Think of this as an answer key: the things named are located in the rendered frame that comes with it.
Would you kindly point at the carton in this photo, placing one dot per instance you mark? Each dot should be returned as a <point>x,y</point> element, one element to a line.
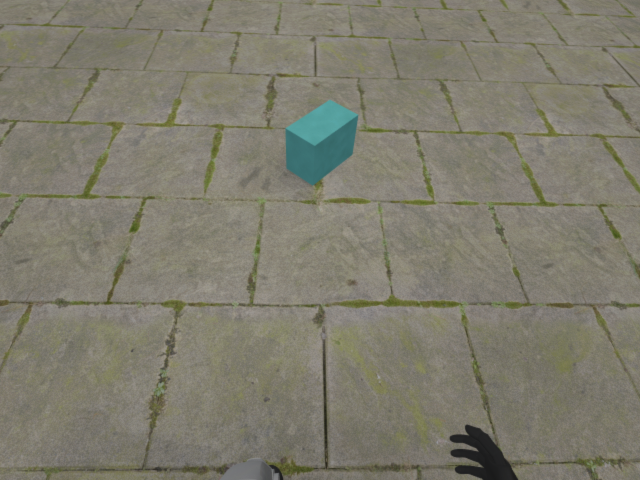
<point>320,141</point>

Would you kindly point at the robot left shin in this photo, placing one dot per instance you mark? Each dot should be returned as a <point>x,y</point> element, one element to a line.
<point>257,459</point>

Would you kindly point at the robot right hand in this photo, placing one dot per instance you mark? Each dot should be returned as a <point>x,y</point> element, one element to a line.
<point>496,467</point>

